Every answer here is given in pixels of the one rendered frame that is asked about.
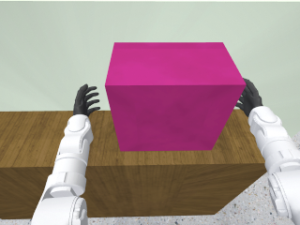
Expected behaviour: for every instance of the right robot hand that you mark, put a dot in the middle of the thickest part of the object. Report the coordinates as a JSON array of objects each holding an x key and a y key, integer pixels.
[{"x": 250, "y": 98}]

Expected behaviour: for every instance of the pedestal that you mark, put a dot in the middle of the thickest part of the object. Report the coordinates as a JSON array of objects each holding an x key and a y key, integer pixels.
[{"x": 124, "y": 184}]

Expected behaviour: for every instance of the robot left upper arm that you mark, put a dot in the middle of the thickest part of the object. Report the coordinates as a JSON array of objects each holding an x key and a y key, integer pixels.
[{"x": 71, "y": 210}]

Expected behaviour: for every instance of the robot right upper arm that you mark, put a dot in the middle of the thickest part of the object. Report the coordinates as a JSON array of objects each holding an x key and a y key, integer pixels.
[{"x": 284, "y": 190}]

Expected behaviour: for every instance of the carton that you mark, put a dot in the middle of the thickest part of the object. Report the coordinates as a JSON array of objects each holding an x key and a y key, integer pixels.
[{"x": 171, "y": 96}]

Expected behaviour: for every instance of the left robot forearm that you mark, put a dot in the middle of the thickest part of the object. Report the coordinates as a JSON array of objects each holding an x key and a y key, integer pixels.
[{"x": 68, "y": 174}]

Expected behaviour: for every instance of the left robot hand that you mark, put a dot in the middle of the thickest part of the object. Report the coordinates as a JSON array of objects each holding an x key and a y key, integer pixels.
[{"x": 81, "y": 105}]

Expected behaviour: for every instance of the right robot forearm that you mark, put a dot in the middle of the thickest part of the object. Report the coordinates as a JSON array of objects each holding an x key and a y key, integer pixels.
[{"x": 276, "y": 146}]

